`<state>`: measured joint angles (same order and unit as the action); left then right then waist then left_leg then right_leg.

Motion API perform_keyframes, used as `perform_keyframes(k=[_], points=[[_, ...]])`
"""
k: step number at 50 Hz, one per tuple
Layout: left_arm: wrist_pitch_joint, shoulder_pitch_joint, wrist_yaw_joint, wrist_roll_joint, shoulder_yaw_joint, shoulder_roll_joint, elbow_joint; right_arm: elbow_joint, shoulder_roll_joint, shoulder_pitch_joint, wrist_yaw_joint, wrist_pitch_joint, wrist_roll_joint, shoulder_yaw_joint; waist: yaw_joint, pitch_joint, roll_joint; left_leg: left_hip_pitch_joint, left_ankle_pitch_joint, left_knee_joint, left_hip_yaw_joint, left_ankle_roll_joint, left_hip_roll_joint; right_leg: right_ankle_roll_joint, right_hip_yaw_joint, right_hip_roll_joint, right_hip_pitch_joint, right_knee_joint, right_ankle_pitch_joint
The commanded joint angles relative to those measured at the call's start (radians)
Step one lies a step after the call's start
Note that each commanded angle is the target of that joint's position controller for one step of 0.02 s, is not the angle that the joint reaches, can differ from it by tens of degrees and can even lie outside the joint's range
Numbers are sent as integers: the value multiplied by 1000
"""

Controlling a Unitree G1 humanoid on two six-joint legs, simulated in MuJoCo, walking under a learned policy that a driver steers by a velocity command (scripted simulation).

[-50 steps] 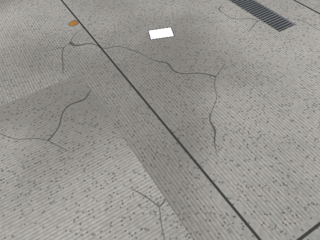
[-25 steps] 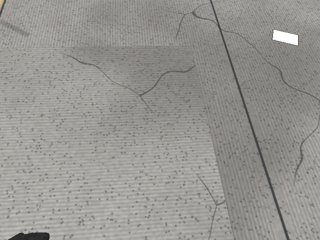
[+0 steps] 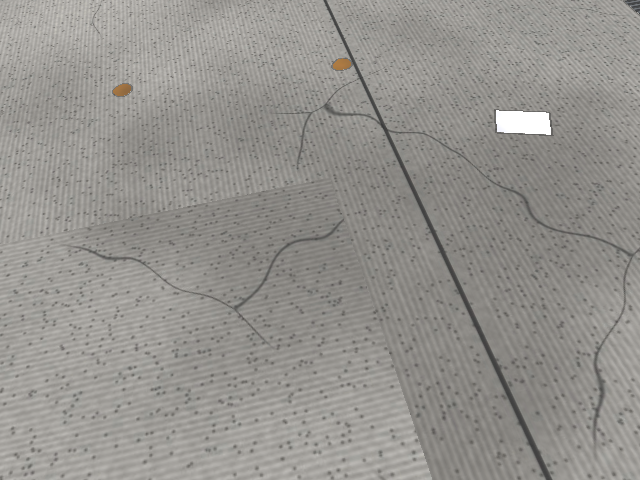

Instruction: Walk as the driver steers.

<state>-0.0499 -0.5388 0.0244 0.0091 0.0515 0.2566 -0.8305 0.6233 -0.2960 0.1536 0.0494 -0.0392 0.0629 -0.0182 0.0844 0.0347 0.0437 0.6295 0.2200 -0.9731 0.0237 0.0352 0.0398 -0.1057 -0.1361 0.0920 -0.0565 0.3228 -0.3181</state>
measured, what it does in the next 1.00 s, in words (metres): walks ahead: left foot, then right foot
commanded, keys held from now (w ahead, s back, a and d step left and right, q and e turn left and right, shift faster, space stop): w+e+shift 0.18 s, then w+shift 0.18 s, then w+q+shift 0.64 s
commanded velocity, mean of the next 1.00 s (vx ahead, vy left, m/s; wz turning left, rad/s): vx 0.97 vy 0.00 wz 0.06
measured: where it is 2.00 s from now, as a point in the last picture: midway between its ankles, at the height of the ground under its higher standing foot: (355, 117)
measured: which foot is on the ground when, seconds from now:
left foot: up 0.00-0.16, down 0.18-0.58, up 0.60-1.00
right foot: down 0.00-0.20, up 0.22-0.58, down 0.60-1.00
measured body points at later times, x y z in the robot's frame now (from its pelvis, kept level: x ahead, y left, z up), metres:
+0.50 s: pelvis +0.42 -0.04 -0.01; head +0.43 -0.06 +0.44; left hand +0.75 +0.09 -0.05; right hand +0.24 -0.28 -0.13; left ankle +0.31 +0.12 -0.74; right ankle +0.54 -0.21 -0.70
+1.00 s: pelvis +0.87 -0.15 -0.04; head +0.90 -0.14 +0.41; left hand +0.79 +0.12 -0.17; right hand +1.13 -0.37 -0.10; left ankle +1.06 -0.10 -0.72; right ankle +0.62 -0.24 -0.73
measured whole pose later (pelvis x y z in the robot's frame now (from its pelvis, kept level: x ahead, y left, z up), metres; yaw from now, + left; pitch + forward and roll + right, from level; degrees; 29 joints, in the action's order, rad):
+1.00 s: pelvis +0.87 -0.15 -0.04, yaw +5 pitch +1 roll -2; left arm -0.09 -0.49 -0.02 0.03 0.03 0.27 -0.93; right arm 0.68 -0.32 -0.01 0.09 -0.02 0.02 -0.02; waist 0.04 -0.06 0.03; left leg 0.69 0.02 -0.74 -0.18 -0.17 0.00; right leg 0.05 0.32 0.01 0.28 0.30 -0.46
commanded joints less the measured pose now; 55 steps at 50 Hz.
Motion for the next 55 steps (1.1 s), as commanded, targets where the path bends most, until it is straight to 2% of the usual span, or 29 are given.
perform_keyframes(k=[1, 5, 7, 8, 9, 10, 11, 12, 14, 18, 22, 24, 26, 28, 29, 30, 31, 32, 33, 34, 37, 41, 46, 49, 51, 52, 53, 54, 55], points=[[-17, 33, -12, -5, 52, 186, 49, -121, -58, -229, 4, -11, -15, -2, 4, -143, -121, 123, -79, 177, -41, 28, -33, -151, -259, -168, -33, -184, 111], [-22, 21, -21, -13, 60, 207, 22, -157, -67, -310, -1, -21, -32, 4, 18, -121, -168, -70, -166, 371, -50, 3, -63, -125, -286, -202, -41, -155, 422], [-29, 85, -22, -16, 67, 243, 30, -115, -114, -163, -22, -27, -35, -15, -67, -41, -156, -347, -121, 422, -52, -27, -103, -73, -255, -192, -80, -22, 748], [-33, 109, -17, -14, 75, 276, 32, -61, -160, 17, -41, -29, -36, -37, -154, 70, -121, -572, -56, 413, -59, -45, -119, -45, -218, -160, -113, 182, 886], [-43, 160, -10, -11, 75, 275, 44, -13, -203, 233, -66, -30, -34, -61, -274, 174, -102, -847, 5, 384, -2, -65, -38, -21, -203, -108, -265, 446, 801], [-57, 144, -12, -13, 42, 141, 69, 16, -284, 424, -87, -35, 4, -89, -316, 328, 87, -1072, 487, 462, 294, -107, 212, -18, -109, -13, -445, 813, 339], [-52, 98, -6, -37, 12, 70, 118, 14, -315, 347, -78, -33, 13, -89, -208, 390, 344, -1055, 775, 724, 848, -167, 401, -12, -46, 41, -604, 1012, -144], [-37, 136, -10, -11, 12, 116, 90, 3, -223, 203, -72, -28, 4, -81, -170, 199, 216, -890, 772, 744, 826, -194, 362, -23, -22, -43, -678, 1063, -38], [-21, 235, 11, 29, 12, 130, 85, 33, -103, 167, -61, -31, -3, -55, -154, 19, 2, -663, 473, 729, 538, -208, 284, -17, 18, -113, -659, 989, 45], [7, 350, 41, 40, -16, 71, 151, 136, -58, 229, -46, -72, -26, -36, -97, -112, 55, -515, 228, 819, 312, -208, 227, 11, -28, -147, -704, 859, 20], [-3, 549, 65, 49, -42, 98, 254, 165, -97, 214, -42, -85, -46, -43, -57, -183, 21, -402, 20, 933, 130, -211, 151, 50, 92, -182, -648, 516, 209], [-13, 592, 81, 37, -58, 78, 259, 174, -140, 239, -34, -89, -60, -53, -72, -174, 4, -258, -171, 1003, 85, -206, 142, 49, 178, -135, -353, 392, 318], [-12, 564, 66, 33, -44, 118, 242, 188, -206, 259, -27, -87, -61, -68, -50, -140, -5, -358, -442, 936, 70, -201, 162, 42, 186, -106, -264, 348, 302], [-16, 374, 31, 43, -15, 171, 183, 211, -251, 285, -31, -77, -59, -76, 47, 14, -7, -451, -808, 591, 26, -173, 137, 31, 195, -39, -25, 299, 172], [-17, 200, 10, 52, 6, 208, 132, 216, -252, 287, -34, -72, -59, -75, 134, 107, -4, -347, -724, 323, 18, -157, 93, 32, 174, -65, 206, 284, 137], [-22, 48, -17, 75, 35, 298, 110, 202, -148, 296, -33, -70, -48, -51, 167, 217, -117, -157, -289, -54, 0, -144, 11, 27, -61, -292, 407, 256, -182], [-27, 42, -27, 93, 45, 364, 127, 152, 1, 390, -38, -66, -85, -21, 67, 347, -339, 32, 277, -384, 59, -143, -69, -7, -550, -568, 468, 42, -514], [-19, 117, -27, 63, 42, 310, 127, 141, -89, 311, -41, -54, -87, -40, 55, 267, -253, 111, 160, -452, 78, -154, -45, -15, -661, -541, 346, -95, -552], [-24, 212, -27, 51, 23, 223, 127, 138, -104, 247, -37, -44, -76, -46, 11, 100, -172, 145, 60, -408, 65, -152, 10, -15, -462, -493, 214, -68, -405], [-31, 258, -22, 47, 15, 175, 119, 151, -85, 226, -28, -36, -65, -41, -19, 25, -130, 117, 19, -362, 56, -143, 45, -14, -316, -447, 107, -66, -206], [-55, 253, -20, 25, 0, 105, 76, 163, -32, 222, -5, 11, -43, -39, -89, -42, -149, 60, 13, -315, 45, -119, 89, 15, -55, -381, -32, -117, 44], [-84, 220, -12, 8, -10, 60, 19, 76, 7, 27, 20, 35, -36, -23, -105, -139, -134, 152, -140, -210, -21, -117, 92, 45, 220, -322, -54, -184, 371], [-88, 194, -34, 13, 1, 135, -9, 11, -15, -141, 49, 27, -39, -2, -117, -184, -63, -19, -304, 183, -196, -184, 3, 83, 427, -282, -7, -202, 837], [-50, 187, -62, 22, 27, 242, 10, 68, -90, 48, 37, 26, -47, -24, -235, -27, -137, -282, -201, 221, -241, -228, -117, 98, 423, -322, 119, 111, 1401], [-15, 273, -61, 33, 40, 273, 49, 187, -180, 439, 4, 27, -48, -75, -406, 146, -117, -718, -61, 260, -141, -286, -151, 69, 374, -334, -48, 660, 1288], [-15, 304, -41, 29, 35, 214, 47, 191, -228, 412, -22, 42, -79, -111, -380, 95, 72, -840, 10, 361, -4, -320, -97, 94, 366, -133, -284, 1090, 380], [-38, 171, -27, 33, -5, 96, 150, 143, -343, 262, -25, 55, -37, -120, -145, 129, 253, -1010, -97, 420, 511, -487, 123, 149, 251, -33, -699, 1410, -187], [-66, 246, -30, 30, -11, 142, 201, 103, -348, 278, -31, 58, -40, -133, -221, 258, 106, -1070, 208, 648, 792, -569, 217, 133, 52, -53, -820, 1418, -139], [-84, 307, -30, 31, -14, 166, 203, 120, -276, 266, -44, 50, -40, -120, -190, 78, -43, -897, 304, 761, 799, -502, 220, 122, 32, -115, -853, 1287, -79]])
Velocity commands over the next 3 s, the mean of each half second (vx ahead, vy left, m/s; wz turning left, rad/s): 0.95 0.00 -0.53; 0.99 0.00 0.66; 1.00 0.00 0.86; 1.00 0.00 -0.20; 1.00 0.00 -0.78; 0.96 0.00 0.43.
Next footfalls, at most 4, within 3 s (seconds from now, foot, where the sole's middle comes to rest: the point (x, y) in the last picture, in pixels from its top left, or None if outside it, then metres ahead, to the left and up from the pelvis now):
0.18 left None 0.35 0.11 -0.78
0.60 right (497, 415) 0.66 -0.24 -0.78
1.04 left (428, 255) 1.10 -0.11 -0.78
1.46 right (429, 143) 1.55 -0.13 -0.78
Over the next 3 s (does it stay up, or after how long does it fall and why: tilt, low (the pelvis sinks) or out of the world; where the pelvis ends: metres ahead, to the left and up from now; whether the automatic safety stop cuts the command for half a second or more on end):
stays up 2.66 0.34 0.00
